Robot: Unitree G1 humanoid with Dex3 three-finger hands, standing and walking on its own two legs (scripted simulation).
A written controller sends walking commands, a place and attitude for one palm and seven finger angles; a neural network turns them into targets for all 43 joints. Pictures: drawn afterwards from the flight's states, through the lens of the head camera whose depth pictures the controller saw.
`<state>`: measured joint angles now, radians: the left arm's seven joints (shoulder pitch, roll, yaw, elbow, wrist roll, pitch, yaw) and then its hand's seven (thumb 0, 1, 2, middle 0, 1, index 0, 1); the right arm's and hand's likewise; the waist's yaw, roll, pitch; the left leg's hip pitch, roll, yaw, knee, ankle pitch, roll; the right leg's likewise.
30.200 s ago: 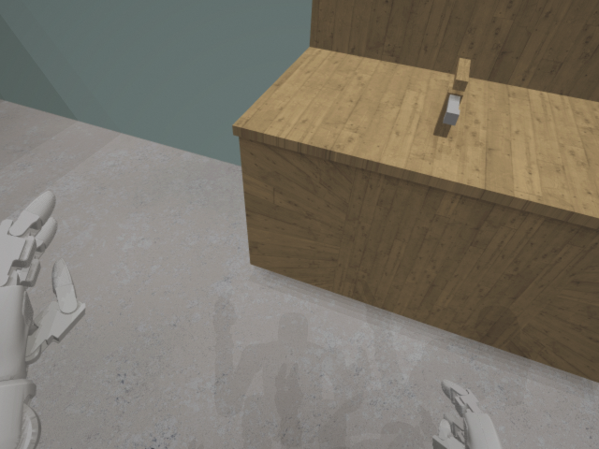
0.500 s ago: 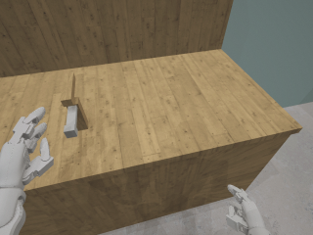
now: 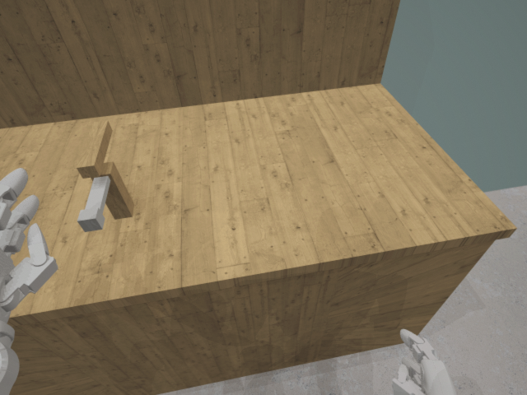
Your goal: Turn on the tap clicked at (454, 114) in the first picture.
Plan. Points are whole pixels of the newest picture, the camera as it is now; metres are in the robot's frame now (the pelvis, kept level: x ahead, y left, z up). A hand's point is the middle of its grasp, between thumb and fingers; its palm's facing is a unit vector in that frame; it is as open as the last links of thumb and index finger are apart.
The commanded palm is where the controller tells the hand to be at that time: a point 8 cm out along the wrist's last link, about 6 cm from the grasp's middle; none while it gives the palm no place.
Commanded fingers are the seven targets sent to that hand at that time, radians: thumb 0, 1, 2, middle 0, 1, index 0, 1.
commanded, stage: turn the palm inward beside the body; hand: left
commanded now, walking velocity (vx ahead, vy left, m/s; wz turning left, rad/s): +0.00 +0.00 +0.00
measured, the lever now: (91, 219) +0.34 +0.32 +0.09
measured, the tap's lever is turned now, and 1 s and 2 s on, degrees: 0 0 0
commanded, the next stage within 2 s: reach beside the lever's end, fingers flat in 1.40 s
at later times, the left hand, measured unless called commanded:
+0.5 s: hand (32, 302) +0.18 +0.28 +0.15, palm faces +0.43 -0.89 -0.16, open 7.4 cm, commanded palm +0.13 +0.32 +0.16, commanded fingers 0.00 0.90 0.90 -0.20 -0.30 -0.20 -0.30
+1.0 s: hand (32, 314) +0.17 +0.28 +0.14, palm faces +0.44 -0.89 -0.12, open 7.4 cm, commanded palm +0.11 +0.32 +0.15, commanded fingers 0.00 0.90 0.90 -0.20 -0.30 -0.20 -0.30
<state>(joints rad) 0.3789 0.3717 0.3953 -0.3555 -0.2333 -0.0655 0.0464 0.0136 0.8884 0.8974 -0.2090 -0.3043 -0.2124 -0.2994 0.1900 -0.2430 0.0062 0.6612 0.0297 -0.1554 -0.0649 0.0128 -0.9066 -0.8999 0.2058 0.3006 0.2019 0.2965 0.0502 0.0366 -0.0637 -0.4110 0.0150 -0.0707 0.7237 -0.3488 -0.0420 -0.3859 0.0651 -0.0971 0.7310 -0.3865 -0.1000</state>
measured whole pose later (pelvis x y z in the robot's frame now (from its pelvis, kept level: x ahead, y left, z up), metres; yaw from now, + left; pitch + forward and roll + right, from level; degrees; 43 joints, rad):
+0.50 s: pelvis -0.01 +0.03 +0.00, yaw +1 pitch +1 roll +0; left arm 0.49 0.27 0.28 -0.41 -0.24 -0.03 0.09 0.01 0.89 0.90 -0.20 -0.30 -0.21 -0.30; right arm 0.20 -0.23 0.04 0.63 0.04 -0.26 -0.09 0.01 -0.91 -0.90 0.21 0.30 0.20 0.30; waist 0.07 0.05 -0.07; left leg -0.40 -0.02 -0.07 0.71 -0.32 -0.01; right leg -0.35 0.03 -0.10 0.69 -0.35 -0.06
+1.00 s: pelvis -0.01 +0.05 +0.00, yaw +1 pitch +1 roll -1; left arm 0.55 0.25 0.21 -0.52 -0.24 0.03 0.16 0.01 0.90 0.90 -0.20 -0.30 -0.20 -0.30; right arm 0.21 -0.24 0.07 0.62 0.03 -0.29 -0.08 0.01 -0.90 -0.90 0.21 0.30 0.20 0.30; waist 0.07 0.04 -0.06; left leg -0.42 -0.03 -0.07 0.75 -0.34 0.01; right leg -0.37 0.02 -0.10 0.72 -0.37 -0.04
